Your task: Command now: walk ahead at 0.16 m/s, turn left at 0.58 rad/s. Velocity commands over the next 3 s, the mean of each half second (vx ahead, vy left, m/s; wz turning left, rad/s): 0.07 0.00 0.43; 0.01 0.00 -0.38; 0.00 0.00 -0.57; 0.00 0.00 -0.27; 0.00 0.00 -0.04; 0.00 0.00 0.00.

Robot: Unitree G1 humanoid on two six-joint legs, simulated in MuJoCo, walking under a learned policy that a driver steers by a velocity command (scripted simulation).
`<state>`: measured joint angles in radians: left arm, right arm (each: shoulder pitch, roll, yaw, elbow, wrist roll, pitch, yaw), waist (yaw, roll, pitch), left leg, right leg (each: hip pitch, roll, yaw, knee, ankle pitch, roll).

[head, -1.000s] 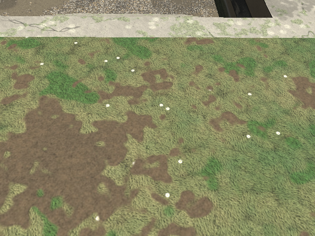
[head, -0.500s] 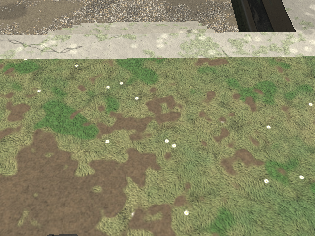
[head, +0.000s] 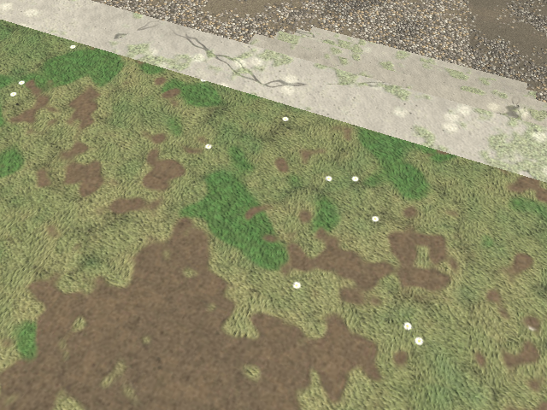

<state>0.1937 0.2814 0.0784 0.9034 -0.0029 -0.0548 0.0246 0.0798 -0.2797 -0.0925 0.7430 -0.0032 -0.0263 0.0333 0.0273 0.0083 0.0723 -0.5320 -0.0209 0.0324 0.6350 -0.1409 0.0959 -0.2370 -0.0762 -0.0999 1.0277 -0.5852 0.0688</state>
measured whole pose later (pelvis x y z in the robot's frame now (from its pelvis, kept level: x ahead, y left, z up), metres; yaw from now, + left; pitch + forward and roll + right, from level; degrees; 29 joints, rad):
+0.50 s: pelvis +0.09 -0.02 +0.02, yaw +11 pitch +2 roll +0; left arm 0.18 0.26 0.05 0.83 0.02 -0.02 0.01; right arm 0.14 -0.24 -0.04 0.70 -0.03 0.01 -0.02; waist 0.02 0.01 0.00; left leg -0.36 -0.12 -0.13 0.55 -0.21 0.04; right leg -0.32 -0.01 0.06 0.54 -0.26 0.03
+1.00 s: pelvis +0.10 -0.07 +0.02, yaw -4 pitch +2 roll +1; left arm 0.14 0.31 0.07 0.67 -0.03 0.04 -0.02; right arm 0.17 -0.29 -0.08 0.69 0.01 0.02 -0.04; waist -0.02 0.01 0.05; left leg -0.28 0.06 0.08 0.51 -0.25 -0.02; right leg -0.41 -0.03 -0.02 0.79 -0.38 0.04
